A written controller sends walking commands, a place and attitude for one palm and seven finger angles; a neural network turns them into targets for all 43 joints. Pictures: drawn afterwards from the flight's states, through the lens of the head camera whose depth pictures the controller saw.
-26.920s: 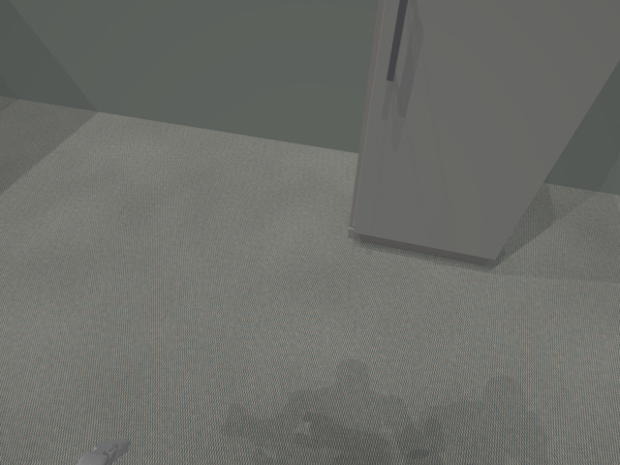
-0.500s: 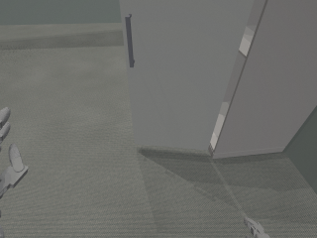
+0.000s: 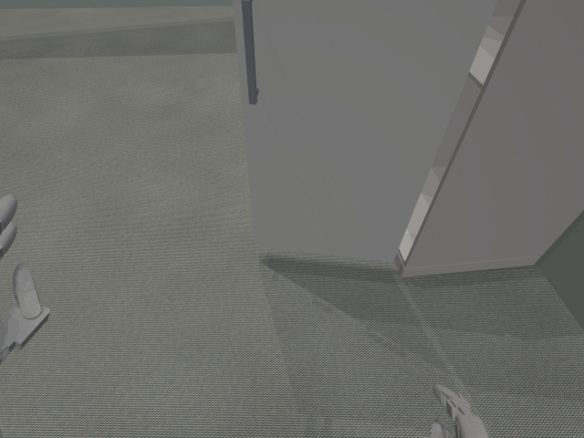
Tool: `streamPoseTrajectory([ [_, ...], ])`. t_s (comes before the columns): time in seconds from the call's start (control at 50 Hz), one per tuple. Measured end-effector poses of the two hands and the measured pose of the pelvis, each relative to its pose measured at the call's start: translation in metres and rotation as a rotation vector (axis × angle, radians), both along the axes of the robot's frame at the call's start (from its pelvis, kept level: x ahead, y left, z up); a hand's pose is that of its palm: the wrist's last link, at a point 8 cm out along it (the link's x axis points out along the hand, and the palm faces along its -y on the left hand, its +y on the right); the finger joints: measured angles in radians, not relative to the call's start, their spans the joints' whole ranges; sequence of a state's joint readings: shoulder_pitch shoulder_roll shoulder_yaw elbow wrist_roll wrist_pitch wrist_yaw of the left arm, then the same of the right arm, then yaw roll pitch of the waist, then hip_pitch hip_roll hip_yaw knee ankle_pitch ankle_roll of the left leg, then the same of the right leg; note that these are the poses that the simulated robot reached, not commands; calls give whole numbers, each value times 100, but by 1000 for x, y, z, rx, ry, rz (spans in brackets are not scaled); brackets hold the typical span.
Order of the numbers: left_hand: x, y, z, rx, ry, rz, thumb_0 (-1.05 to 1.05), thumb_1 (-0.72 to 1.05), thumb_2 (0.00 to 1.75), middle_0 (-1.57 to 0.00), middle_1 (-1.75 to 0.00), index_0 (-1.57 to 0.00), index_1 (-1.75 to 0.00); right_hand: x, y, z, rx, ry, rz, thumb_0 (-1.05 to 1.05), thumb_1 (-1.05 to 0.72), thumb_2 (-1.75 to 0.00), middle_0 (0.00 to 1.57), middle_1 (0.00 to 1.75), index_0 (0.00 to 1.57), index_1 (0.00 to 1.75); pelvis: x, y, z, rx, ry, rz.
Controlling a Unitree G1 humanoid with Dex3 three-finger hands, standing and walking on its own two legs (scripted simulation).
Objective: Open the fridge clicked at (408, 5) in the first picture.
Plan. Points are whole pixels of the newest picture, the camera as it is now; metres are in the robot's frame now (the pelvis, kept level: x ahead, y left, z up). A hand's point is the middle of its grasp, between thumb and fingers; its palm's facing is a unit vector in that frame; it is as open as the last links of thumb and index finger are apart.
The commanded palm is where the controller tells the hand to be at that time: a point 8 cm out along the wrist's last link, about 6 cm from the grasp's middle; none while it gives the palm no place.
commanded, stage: stop stepping back and stand still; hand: left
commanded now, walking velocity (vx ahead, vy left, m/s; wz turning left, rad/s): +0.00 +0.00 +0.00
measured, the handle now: (251, 52) +0.89 +0.17 +0.12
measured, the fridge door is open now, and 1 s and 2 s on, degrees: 77 77 77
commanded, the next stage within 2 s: let the arm hang, fingers relaxed in 0.40 s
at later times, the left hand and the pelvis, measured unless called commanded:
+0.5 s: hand (31, 302) +0.20 +0.28 +0.16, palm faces +0.44 -0.79 -0.43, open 7.4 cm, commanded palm none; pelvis +0.00 +0.01 +0.00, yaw -1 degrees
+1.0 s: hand out of the picture +0.00 +0.22 -0.17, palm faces -0.08 -0.97 -0.24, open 7.2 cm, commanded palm none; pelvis -0.02 +0.00 +0.01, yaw +0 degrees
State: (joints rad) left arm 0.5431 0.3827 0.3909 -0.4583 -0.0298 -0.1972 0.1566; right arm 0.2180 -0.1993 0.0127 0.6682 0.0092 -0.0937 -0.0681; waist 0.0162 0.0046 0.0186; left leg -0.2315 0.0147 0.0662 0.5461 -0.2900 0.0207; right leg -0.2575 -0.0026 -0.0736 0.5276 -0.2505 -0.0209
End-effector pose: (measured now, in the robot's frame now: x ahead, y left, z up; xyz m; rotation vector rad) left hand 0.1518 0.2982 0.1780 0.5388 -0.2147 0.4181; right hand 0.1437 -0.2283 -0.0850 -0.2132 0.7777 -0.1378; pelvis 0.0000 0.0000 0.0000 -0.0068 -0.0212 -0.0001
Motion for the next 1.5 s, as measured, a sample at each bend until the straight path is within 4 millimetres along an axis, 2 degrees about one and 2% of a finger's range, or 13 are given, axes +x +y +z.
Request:
streamPoseTrajectory([
  [0.12, 13, 11, 0, -3, 7, 6, 2, 89, 90, -21, -31, -21, -31, 22, 8, 14, -13, -51, 8, 2, -90, -90, 20, 30, 21, 30, 7, 6, 3, -6, 11, -2],
  [0.26, 20, 6, 4, -13, -16, -44, 2, 89, 90, -21, -31, -21, -31, 41, 14, 27, -14, -113, 10, 2, -90, -90, 20, 30, 21, 30, 9, 11, 4, -10, 17, -11],
  [0.5, 10, 17, 0, -30, 1, 0, 1, 89, 90, -21, -31, -21, -31, 27, 15, 23, -20, -78, 3, 1, -90, -90, 20, 30, 21, 30, 4, 14, 5, -11, 17, -9],
  [0.54, 16, 20, -25, -29, 96, -20, 1, 90, 90, -20, -30, -20, -31, 23, 12, 12, -6, -51, 51, 1, -90, -90, 20, 30, 20, 30, 0, 16, 2, -13, 27, 4],
  [0.6, 26, 25, -108, -133, 452, -10, 0, 90, 90, -20, -30, -20, -30, 12, 1, -10, 7, 36, 72, 1, -90, -90, 20, 30, 21, 30, -7, 21, -4, -8, 36, 4],
  [0.64, 16, 18, -167, -209, 706, 5, 0, 91, 90, -19, -30, -19, -30, -1, -6, -21, 10, 78, 49, 1, -90, -90, 20, 30, 21, 30, -11, 22, -7, 1, 34, -4],
  [0.72, -32, -18, -258, -345, 1108, -2, 1, 91, 90, -19, -30, -19, -30, -41, -20, -32, -8, 196, 2, 1, -90, -90, 20, 30, 21, 30, -17, 19, -7, 14, 20, -15],
  [0.82, -103, -67, -313, -509, 1394, -9, 1, 92, 90, -20, -30, -20, -30, -107, -33, -34, -45, 425, -49, 1, -90, -90, 20, 30, 20, 30, -22, 11, -1, 17, 16, -16],
  [0.92, -142, -54, -320, -531, 1498, 81, 0, 97, 90, -21, -30, -21, -31, -155, -40, -31, -60, 601, -89, 1, -90, -90, 20, 30, 20, 30, -23, 4, 4, 7, 19, -7],
  [1.04, -151, -22, -307, -476, 1534, 176, 1, 94, 90, -20, -30, -20, -30, -167, -42, -36, -46, 645, -123, 1, -90, -90, 20, 30, 20, 30, -18, 4, 7, 0, 15, -9],
  [1.24, -93, 14, -278, -376, 1407, 211, 1, 92, 90, -20, -30, -20, -30, -120, -40, -42, -20, 541, -104, 1, -90, -90, 20, 30, 20, 30, -5, 9, 11, 3, 8, -18],
  [1.38, -45, 7, -270, -365, 1317, 148, 1, 91, 90, -20, -30, -20, -30, -80, -41, -35, -28, 459, -85, 1, -90, -90, 20, 30, 20, 30, 6, 11, 13, 7, 2, -20],
  [1.5, -24, -4, -274, -382, 1298, 101, 0, 91, 90, -20, -30, -20, -30, -60, -47, -26, -52, 430, -80, 1, -90, -90, 20, 30, 21, 30, 13, 11, 15, 7, 3, -20],
])
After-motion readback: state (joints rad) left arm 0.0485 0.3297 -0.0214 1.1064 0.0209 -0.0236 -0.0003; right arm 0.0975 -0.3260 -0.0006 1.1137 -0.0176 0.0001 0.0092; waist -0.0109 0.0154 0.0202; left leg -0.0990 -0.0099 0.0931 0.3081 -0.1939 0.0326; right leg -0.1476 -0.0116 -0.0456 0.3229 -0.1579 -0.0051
